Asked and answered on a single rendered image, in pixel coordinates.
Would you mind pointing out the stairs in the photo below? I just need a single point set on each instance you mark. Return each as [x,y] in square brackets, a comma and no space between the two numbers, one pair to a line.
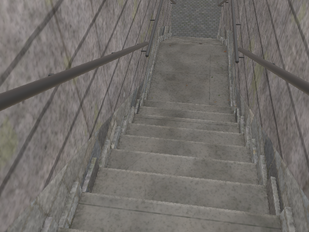
[193,40]
[180,167]

